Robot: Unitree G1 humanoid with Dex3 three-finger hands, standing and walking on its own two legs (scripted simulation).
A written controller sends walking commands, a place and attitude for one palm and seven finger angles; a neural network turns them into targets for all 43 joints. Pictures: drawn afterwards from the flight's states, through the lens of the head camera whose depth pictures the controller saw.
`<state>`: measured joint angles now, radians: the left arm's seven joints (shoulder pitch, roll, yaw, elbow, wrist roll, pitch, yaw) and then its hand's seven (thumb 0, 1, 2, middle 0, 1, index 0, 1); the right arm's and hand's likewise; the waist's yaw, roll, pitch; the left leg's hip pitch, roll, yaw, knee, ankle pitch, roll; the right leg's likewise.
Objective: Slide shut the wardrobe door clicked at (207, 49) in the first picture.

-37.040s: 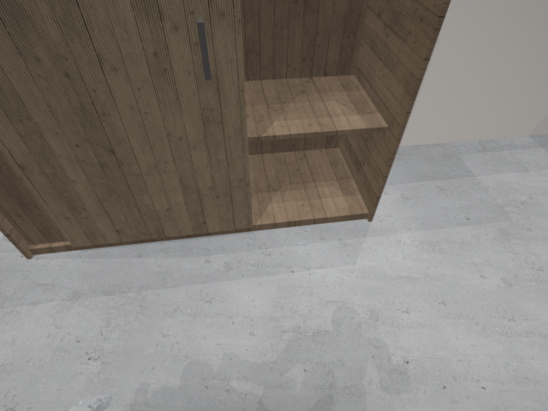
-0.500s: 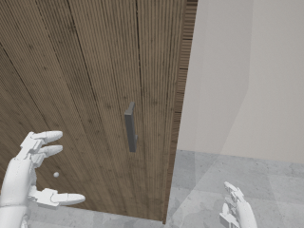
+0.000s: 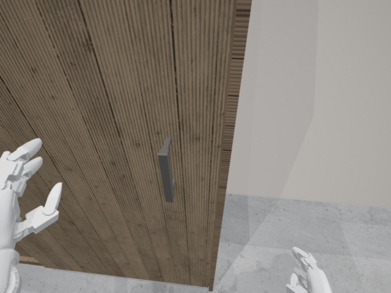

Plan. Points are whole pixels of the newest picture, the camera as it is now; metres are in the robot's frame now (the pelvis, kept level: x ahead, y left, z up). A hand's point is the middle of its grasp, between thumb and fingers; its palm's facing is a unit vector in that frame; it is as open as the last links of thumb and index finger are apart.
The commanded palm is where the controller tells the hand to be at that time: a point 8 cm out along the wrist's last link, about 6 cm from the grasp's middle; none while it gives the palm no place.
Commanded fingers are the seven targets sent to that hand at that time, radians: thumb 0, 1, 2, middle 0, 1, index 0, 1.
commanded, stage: draw the hand back to the body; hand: left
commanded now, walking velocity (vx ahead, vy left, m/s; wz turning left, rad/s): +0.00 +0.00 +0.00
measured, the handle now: (168, 171) +0.33 +0.11 +0.10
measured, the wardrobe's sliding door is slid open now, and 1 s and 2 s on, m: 0.00 0.00 0.00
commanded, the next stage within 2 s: step back with the hand held close in 0.38 s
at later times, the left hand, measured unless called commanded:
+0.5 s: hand (49, 205) +0.19 +0.26 +0.16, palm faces +0.47 -0.80 -0.37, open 7.4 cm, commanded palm +0.14 +0.29 +0.18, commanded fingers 0.00 0.90 0.90 -0.20 -0.30 -0.20 -0.30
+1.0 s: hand (26, 224) +0.15 +0.27 +0.16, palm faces +0.37 -0.79 -0.49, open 7.4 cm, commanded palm +0.09 +0.31 +0.18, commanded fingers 0.00 0.90 0.90 -0.20 -0.30 -0.20 -0.30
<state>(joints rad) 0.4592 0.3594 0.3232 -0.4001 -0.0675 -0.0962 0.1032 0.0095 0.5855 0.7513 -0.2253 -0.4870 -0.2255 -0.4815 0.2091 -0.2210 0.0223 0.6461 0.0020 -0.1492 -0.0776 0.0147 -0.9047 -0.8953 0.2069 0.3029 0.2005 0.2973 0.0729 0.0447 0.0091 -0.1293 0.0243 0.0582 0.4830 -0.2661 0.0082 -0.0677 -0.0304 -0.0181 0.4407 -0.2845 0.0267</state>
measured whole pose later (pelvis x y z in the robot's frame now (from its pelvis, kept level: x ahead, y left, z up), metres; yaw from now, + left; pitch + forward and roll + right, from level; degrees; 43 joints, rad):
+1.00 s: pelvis -0.06 +0.01 -0.01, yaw -1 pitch +0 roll -1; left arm 0.54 0.46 0.44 -0.54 -0.05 -0.19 0.12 0.02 0.89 0.90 -0.22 -0.31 -0.22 -0.30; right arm 0.18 -0.21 0.01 0.54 0.00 -0.04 -0.08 0.01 -0.91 -0.90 0.21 0.30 0.20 0.30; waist 0.02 -0.02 0.06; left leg -0.34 0.03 0.09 0.55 -0.20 0.04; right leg -0.30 -0.03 0.01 0.52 -0.22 0.05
